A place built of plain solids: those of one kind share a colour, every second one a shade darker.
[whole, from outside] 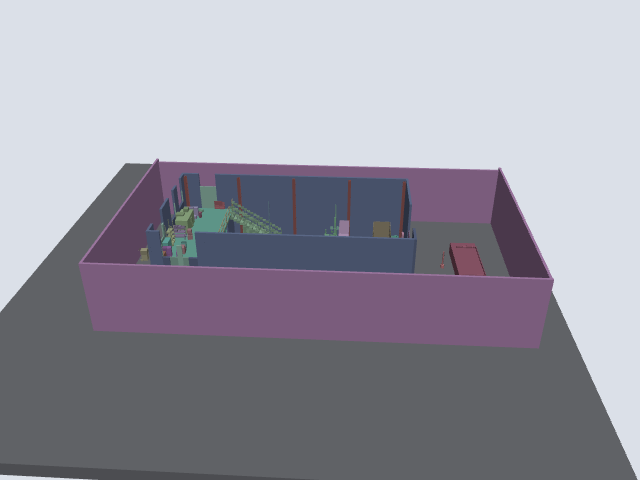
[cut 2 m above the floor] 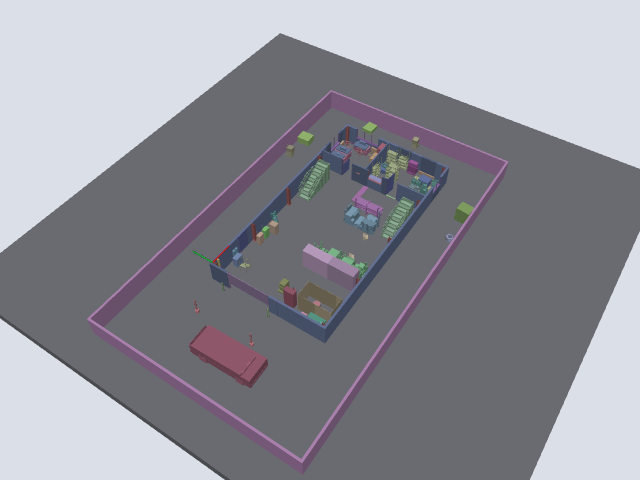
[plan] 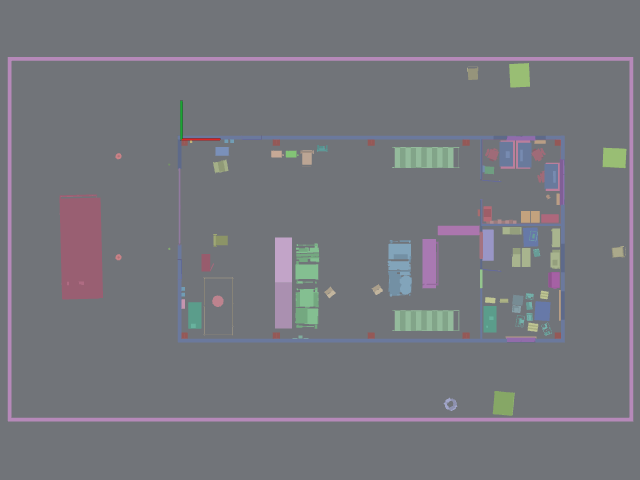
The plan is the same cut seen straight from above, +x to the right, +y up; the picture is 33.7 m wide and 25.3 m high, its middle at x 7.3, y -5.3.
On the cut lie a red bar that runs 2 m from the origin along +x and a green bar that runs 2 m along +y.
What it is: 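A works' own stores building on a factory's ground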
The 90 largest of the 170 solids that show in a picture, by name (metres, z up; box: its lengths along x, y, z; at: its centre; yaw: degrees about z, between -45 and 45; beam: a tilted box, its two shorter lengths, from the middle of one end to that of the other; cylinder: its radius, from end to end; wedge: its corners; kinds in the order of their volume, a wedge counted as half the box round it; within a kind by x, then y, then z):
{
 "yard_bound_1": {"box": [0.2, 19.21, 5.95], "at": [-9.06, -5.26, 2.92]},
 "yard_bound_2": {"box": [32.97, 0.2, 5.71], "at": [7.33, -14.77, 2.81]},
 "yard_bound_3": {"box": [32.97, 0.2, 6.01], "at": [7.33, 4.24, 2.96]},
 "yard_bound_4": {"box": [0.2, 19.21, 6.01], "at": [23.71, -5.26, 2.96]},
 "wall_1": {"box": [0.2, 5.16, 6.45], "at": [-0.1, -8.12, 3.17]},
 "wall_2": {"box": [0.2, 1.76, 6.45], "at": [-0.1, -0.68, 3.17]},
 "wall_3": {"box": [16.0, 0.2, 6.45], "at": [7.8, -10.6, 3.17]},
 "wall_4": {"box": [16.0, 0.2, 6.45], "at": [7.8, 0.1, 3.17]},
 "wall_5": {"box": [0.06, 2.62, 2.97], "at": [15.77, -9.2, 1.44]},
 "wall_6": {"box": [0.06, 0.52, 2.97], "at": [15.77, -6.55, 1.44]},
 "wall_7": {"box": [0.06, 1.46, 1.05], "at": [15.77, -5.58, 0.47]},
 "wall_8": {"box": [0.06, 1.36, 2.97], "at": [15.77, -3.88, 1.44]},
 "wall_9": {"box": [0.06, 2.1, 2.97], "at": [15.77, -1.05, 1.44]},
 "wall_10": {"box": [0.06, 2.62, 2.85], "at": [15.83, -9.2, 1.38]},
 "wall_11": {"box": [0.06, 2.1, 2.85], "at": [15.83, -1.05, 1.38]},
 "wall_12": {"box": [0.66, 0.2, 6.45], "at": [16.12, 0.1, 3.17]},
 "wall_13": {"box": [1.36, 0.2, 6.45], "at": [16.48, -10.6, 3.17]},
 "wall_14": {"box": [0.71, 0.2, 4.16], "at": [16.8, 0.1, 2.03]},
 "wall_15": {"box": [1.51, 0.2, 1.15], "at": [17.9, -10.6, 0.53]},
 "wall_16": {"box": [4.2, 0.06, 2.85], "at": [17.9, -4.53, 1.38]},
 "wall_17": {"box": [4.2, 0.06, 2.85], "at": [17.9, -4.47, 1.38]},
 "wall_18": {"box": [0.56, 0.2, 4.16], "at": [18.93, 0.1, 2.03]},
 "wall_19": {"box": [1.56, 0.2, 6.45], "at": [19.43, -10.6, 3.17]},
 "wall_20": {"box": [1.01, 0.2, 6.45], "at": [19.7, 0.1, 3.17]},
 "wall_21": {"box": [0.2, 1.21, 6.45], "at": [20.1, -10.1, 3.17]},
 "wall_22": {"box": [0.2, 1.51, 4.16], "at": [20.1, -8.75, 2.03]},
 "wall_23": {"box": [0.2, 1.01, 6.45], "at": [20.1, -7.5, 3.17]},
 "wall_24": {"box": [0.2, 1.51, 4.16], "at": [20.1, -6.25, 2.03]},
 "wall_25": {"box": [0.2, 1.01, 6.45], "at": [20.1, -5.0, 3.17]},
 "wall_26": {"box": [0.2, 1.06, 6.45], "at": [20.1, -3.98, 3.17]},
 "wall_27": {"box": [0.2, 1.26, 6.45], "at": [20.1, -0.42, 3.17]},
 "beyond_van_1": {"box": [2.16, 5.29, 1.0], "at": [-5.28, -5.74, 0.79], "yaw": 1.4},
 "longspan_deep_1": {"box": [0.9, 2.4, 2.44], "at": [5.37, -8.76, 1.17]},
 "longspan_deep_2": {"box": [0.9, 2.4, 2.42], "at": [5.37, -6.36, 1.16]},
 "raised_floor_deck_1": {"box": [4.32, 10.56, 0.16], "at": [17.87, -5.25, 2.88]},
 "rack_high_1": {"cylinder": 0.3, "from": [11.21, -7.84, 0.14], "to": [11.21, -7.84, 1.02]},
 "rack_high_2": {"box": [0.52, 1.12, 0.89], "at": [11.25, -7.68, 0.58]},
 "rack_high_3": {"box": [1.03, 0.44, 0.49], "at": [11.48, -6.64, 0.2]},
 "rack_high_4": {"box": [1.19, 0.81, 0.68], "at": [11.5, -5.91, 0.29]},
 "rack_high_5": {"box": [1.19, 0.55, 0.93], "at": [11.5, -5.78, 0.56]},
 "rack_high_6": {"box": [0.74, 0.8, 0.93], "at": [11.56, -5.91, 0.56]},
 "rack_high_7": {"cylinder": 0.3, "from": [11.81, -7.88, 0.14], "to": [11.81, -7.88, 1.02]},
 "rack_high_8": {"cylinder": 0.3, "from": [11.84, -7.46, 0.14], "to": [11.84, -7.46, 1.02]},
 "rack1n_high_1": {"box": [0.63, 0.82, 1.05], "at": [6.33, -9.29, 0.48]},
 "rack1n_high_2": {"box": [0.71, 0.92, 1.06], "at": [6.6, -8.34, 0.48]},
 "rack1n_high_3": {"box": [1.13, 0.75, 0.85], "at": [6.62, -8.44, 0.57], "yaw": 0.6},
 "rack1n_high_4": {"box": [1.12, 0.78, 1.1], "at": [6.62, -6.97, 0.5]},
 "rack1n_high_5": {"box": [0.73, 0.82, 0.63], "at": [6.85, -9.32, 0.26]},
 "beyond_pallets_1": {"box": [1.03, 1.21, 1.46], "at": [16.97, -13.91, 0.67], "yaw": -5.2},
 "beyond_pallets_2": {"box": [1.05, 1.25, 0.67], "at": [17.82, 3.38, 0.33], "yaw": 2.9},
 "beyond_pallets_3": {"box": [1.19, 1.0, 0.43], "at": [22.82, -0.97, 0.16], "yaw": -3.3},
 "air_handler_1": {"box": [1.08, 2.2, 1.3], "at": [19.23, -6.72, 3.56]},
 "cupboard_steel_1": {"box": [0.45, 0.92, 1.88], "at": [1.29, -6.5, 0.89]},
 "cupboard_steel_2": {"box": [0.92, 0.45, 1.88], "at": [19.43, -4.16, 0.89]},
 "wall_over_deck_1": {"box": [1.26, 0.1, 1.16], "at": [17.05, 0.06, 3.52]},
 "wall_over_deck_2": {"box": [0.41, 0.1, 2.22], "at": [17.82, 0.06, 4.05]},
 "wall_over_deck_3": {"box": [4.32, 0.1, 2.22], "at": [17.87, -10.56, 4.05]},
 "wall_over_deck_4": {"box": [1.26, 0.1, 1.16], "at": [18.6, 0.06, 3.52]},
 "crate_1": {"box": [0.77, 1.0, 0.5], "at": [18.41, -5.15, 0.2], "yaw": 2.3},
 "crate_2": {"box": [0.8, 1.0, 0.65], "at": [19.02, -9.05, 0.28], "yaw": -3.7},
 "filing_tall_1": {"box": [0.47, 0.62, 1.37], "at": [18.13, -4.08, 0.64]},
 "filing_tall_2": {"box": [0.47, 0.62, 1.37], "at": [18.64, -4.08, 0.64]},
 "roller_shutter_1": {"box": [0.06, 3.86, 3.31], "at": [-0.12, -3.55, 2.35]},
 "cupboard_steel_low_1": {"box": [0.45, 0.92, 1.05], "at": [19.71, -2.72, 3.44]},
 "roll_cab_1": {"box": [0.46, 0.85, 0.77], "at": [19.71, -7.41, 0.5]},
 "roll_cab_2": {"box": [0.42, 0.83, 0.38], "at": [19.73, -7.41, 1.07]},
 "beyond_wheeled_bin_1": {"box": [0.53, 0.6, 0.4], "at": [15.36, 3.44, 0.82], "yaw": 2.8},
 "beyond_wheeled_bin_2": {"box": [0.51, 0.48, 1.08], "at": [23.0, -5.94, 0.48], "yaw": 5.7},
 "spill_kit_1": {"box": [0.51, 0.62, 1.12], "at": [6.62, -1.02, 0.51]},
 "wheelie_bin_1": {"box": [0.62, 0.51, 1.12], "at": [2.12, -5.33, 0.51]},
 "desk_load_lived_1": {"box": [0.72, 1.3, 0.12], "at": [17.12, -0.78, 0.8]},
 "desk_load_lived_2": {"box": [0.72, 1.3, 0.12], "at": [18.09, -0.83, 0.8]},
 "desk_load_lived_3": {"box": [0.72, 1.3, 0.12], "at": [19.49, -1.95, 0.8]},
 "tool_cabinet_1": {"box": [0.7, 0.46, 0.93], "at": [2.14, -0.63, 0.56]},
 "packing_desk_1": {"box": [0.7, 1.4, 0.14], "at": [0.71, -9.28, 0.85]},
 "packing_desk_2": {"box": [0.7, 1.4, 0.16], "at": [16.26, -9.48, 0.84]},
 "bar_rack_1": {"box": [0.71, 2.6, 0.15], "at": [13.06, -6.54, 0.9]},
 "printer_stand_1": {"box": [0.45, 0.81, 0.77], "at": [16.13, -3.92, 0.34]},
 "drum_1": {"cylinder": 0.3, "from": [1.92, -8.53, 0.0], "to": [1.92, -8.53, 0.88]},
 "charger_1": {"box": [0.56, 0.36, 0.98], "at": [5.01, -0.77, 0.59]},
 "truck_charger_1": {"box": [0.56, 0.36, 0.98], "at": [5.78, -0.77, 0.59]},
 "door_leaf_1": {"box": [1.0, 0.044, 2.15], "at": [3.7, 0.0, 1.02]},
 "door_leaf_2": {"box": [0.99, 0.044, 2.14], "at": [16.35, -6.9, 1.02], "yaw": -5.7},
 "delivery_1": {"box": [0.55, 0.52, 0.42], "at": [17.73, -8.48, 0.16], "yaw": -6.7},
 "archive_row_1": {"box": [0.39, 0.33, 0.87], "at": [18.81, -9.03, 3.34], "yaw": 4.4},
 "archive_boxes_1": {"box": [0.32, 0.38, 0.87], "at": [19.3, -1.92, 3.34], "yaw": 9.0},
 "shelving_bay_1": {"box": [0.47, 1.0, 0.22], "at": [18.17, -6.22, 1.26]},
 "trench_plates_1": {"box": [2.21, 0.5, 0.08], "at": [14.61, -4.8, -0.01]},
 "box_cardboard_1": {"box": [0.5, 0.39, 0.4], "at": [16.22, -1.62, 0.15], "yaw": -2.9},
 "mesh_cage_1": {"box": [0.025, 1.44, 2.1], "at": [1.2, -9.55, 1.13]}
}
